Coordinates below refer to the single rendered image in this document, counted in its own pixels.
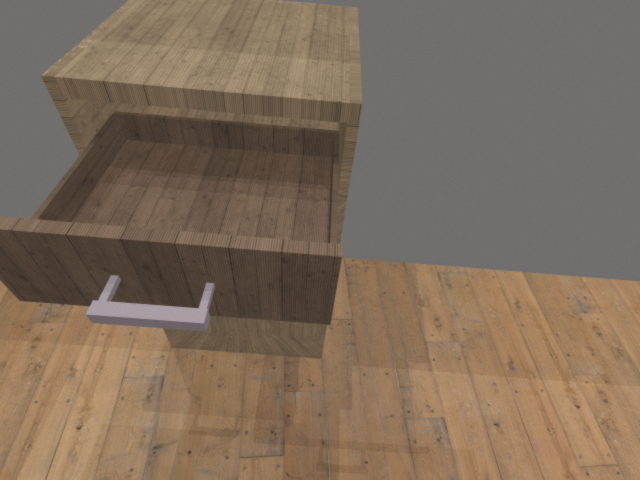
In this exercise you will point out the drawer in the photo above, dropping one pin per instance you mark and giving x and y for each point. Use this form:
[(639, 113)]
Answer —
[(169, 203)]

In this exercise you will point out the cabinet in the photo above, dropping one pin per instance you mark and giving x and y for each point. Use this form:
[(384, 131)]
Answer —
[(268, 62)]

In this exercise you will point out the handle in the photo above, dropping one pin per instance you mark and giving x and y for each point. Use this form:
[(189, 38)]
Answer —
[(104, 311)]

